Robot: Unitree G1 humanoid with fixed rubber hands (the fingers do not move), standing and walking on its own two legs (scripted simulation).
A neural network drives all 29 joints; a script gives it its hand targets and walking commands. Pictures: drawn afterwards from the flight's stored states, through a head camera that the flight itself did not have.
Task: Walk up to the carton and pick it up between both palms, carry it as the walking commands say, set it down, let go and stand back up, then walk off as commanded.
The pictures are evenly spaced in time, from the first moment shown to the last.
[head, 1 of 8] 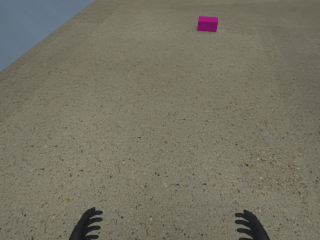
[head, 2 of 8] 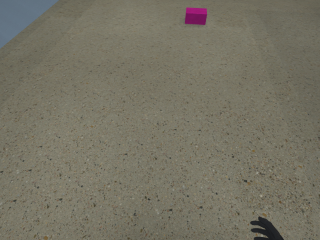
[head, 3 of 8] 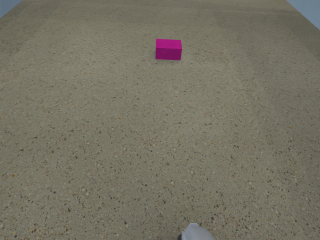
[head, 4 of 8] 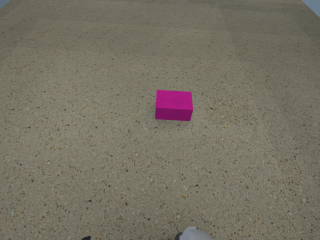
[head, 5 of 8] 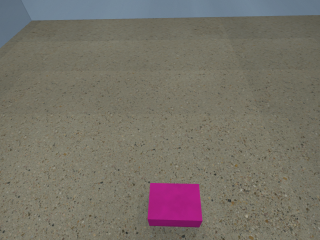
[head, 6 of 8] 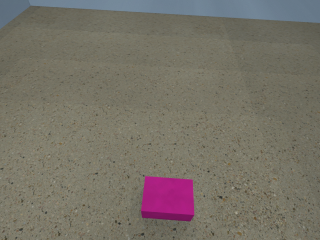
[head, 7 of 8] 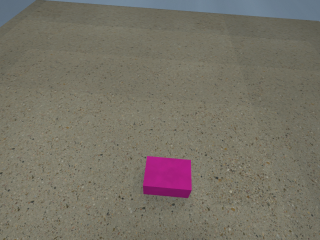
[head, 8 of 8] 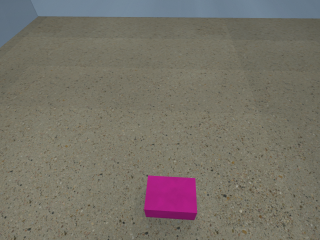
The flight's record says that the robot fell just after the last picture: no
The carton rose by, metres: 0.00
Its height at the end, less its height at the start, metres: +0.00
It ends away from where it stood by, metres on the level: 0.00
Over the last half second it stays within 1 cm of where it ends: yes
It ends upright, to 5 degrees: yes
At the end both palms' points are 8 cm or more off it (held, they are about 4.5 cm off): yes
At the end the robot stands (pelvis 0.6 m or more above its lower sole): yes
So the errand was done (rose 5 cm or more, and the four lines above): no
